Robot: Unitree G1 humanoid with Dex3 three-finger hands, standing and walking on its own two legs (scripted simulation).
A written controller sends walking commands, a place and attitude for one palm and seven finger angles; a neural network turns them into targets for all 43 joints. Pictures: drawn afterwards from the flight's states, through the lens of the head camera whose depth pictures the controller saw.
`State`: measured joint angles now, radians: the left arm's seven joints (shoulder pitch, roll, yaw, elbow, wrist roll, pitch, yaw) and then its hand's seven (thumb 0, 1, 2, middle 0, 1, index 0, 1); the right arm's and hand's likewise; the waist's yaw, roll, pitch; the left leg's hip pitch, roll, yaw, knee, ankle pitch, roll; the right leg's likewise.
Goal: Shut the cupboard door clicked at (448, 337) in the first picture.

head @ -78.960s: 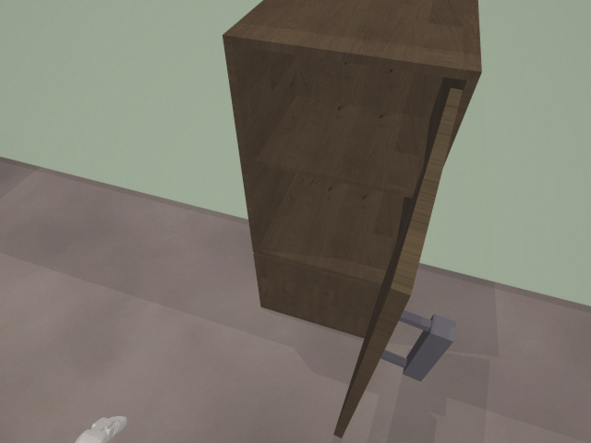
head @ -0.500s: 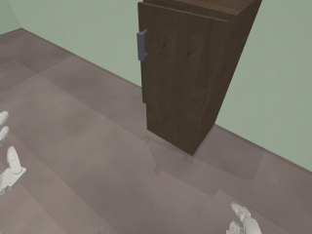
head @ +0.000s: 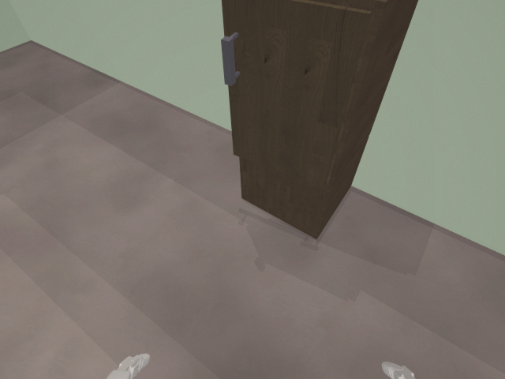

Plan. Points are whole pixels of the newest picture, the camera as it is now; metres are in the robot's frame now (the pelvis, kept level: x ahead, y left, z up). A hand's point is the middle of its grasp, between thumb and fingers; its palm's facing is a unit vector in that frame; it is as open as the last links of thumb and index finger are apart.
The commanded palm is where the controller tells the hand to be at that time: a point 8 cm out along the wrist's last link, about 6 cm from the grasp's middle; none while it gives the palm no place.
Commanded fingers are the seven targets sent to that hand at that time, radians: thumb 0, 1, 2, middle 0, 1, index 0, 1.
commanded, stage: let the arm hang, fingers relaxed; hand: left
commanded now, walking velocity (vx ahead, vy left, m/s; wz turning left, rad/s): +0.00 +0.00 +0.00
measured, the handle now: (232, 59) +0.93 +0.09 +0.04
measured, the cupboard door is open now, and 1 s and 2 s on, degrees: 7 7 7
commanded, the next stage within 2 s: look to check the result in 0.84 s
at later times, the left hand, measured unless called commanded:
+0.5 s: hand out of the picture -0.06 +0.20 -0.16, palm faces +0.01 -0.98 -0.22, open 7.4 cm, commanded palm none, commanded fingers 0.00 0.90 0.90 -0.20 -0.30 -0.20 -0.30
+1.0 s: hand out of the picture -0.02 +0.19 -0.16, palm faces -0.02 -0.98 -0.21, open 7.4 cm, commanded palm none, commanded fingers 0.00 0.90 0.90 -0.20 -0.30 -0.20 -0.30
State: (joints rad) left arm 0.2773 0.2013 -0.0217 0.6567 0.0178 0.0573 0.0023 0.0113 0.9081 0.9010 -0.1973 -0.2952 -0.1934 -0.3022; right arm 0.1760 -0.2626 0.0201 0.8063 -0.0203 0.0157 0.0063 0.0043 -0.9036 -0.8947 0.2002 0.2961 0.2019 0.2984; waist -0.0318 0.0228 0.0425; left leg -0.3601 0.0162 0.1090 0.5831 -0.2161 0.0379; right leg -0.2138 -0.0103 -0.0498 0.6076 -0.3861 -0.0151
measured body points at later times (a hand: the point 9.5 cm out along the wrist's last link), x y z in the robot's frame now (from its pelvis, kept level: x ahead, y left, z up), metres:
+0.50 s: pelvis -0.01 +0.01 +0.01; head -0.02 +0.01 +0.46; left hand -0.05 +0.25 -0.14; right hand -0.02 -0.21 -0.15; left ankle +0.06 +0.10 -0.73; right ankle -0.04 -0.11 -0.73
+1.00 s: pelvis -0.01 +0.01 +0.02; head +0.00 +0.01 +0.47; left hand -0.01 +0.24 -0.14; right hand -0.02 -0.23 -0.14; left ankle +0.06 +0.10 -0.73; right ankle -0.04 -0.11 -0.73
